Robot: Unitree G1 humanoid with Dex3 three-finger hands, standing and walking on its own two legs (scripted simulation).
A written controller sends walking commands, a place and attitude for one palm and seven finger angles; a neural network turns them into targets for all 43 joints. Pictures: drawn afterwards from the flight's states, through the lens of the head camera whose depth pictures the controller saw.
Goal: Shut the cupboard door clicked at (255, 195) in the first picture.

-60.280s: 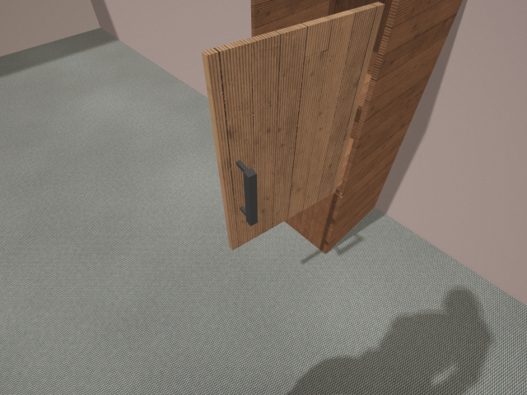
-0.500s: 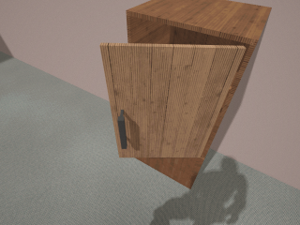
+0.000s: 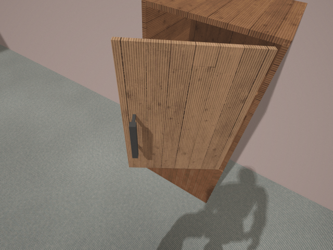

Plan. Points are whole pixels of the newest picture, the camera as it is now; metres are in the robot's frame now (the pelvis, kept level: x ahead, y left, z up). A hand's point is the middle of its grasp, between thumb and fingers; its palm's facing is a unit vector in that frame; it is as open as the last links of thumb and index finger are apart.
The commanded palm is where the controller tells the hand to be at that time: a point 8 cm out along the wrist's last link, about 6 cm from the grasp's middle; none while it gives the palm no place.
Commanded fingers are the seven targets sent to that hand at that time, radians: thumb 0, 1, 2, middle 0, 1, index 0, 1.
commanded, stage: shuffle to correct the standing spot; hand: left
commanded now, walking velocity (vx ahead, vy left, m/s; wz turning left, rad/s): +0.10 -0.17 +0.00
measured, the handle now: (134, 137) +0.50 +0.14 -0.09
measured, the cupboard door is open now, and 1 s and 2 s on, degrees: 32 32 32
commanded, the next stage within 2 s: come to a stop and stand still in 0.38 s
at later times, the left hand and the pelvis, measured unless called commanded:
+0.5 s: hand out of the picture +0.07 +0.11 -0.18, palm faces +0.04 -0.98 -0.18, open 7.3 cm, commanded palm none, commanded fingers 0.00 0.90 0.90 -0.20 -0.30 -0.20 -0.30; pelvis +0.05 -0.07 -0.01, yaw +1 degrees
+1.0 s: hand out of the picture +0.06 +0.08 -0.17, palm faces +0.09 -0.97 -0.22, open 7.3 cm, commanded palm none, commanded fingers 0.00 0.90 0.90 -0.20 -0.30 -0.20 -0.30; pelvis +0.06 -0.09 +0.00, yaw +2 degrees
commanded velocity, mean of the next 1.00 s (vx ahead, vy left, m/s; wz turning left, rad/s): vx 0.00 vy -0.04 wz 0.06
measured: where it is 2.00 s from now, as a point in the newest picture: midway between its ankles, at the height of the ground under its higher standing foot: outside the picture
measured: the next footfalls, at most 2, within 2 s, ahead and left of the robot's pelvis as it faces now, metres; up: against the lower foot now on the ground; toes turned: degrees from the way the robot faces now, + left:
right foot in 0.48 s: +0.11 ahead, -0.20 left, +0.00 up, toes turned -1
left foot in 0.70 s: +0.13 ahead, +0.00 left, +0.00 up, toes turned +8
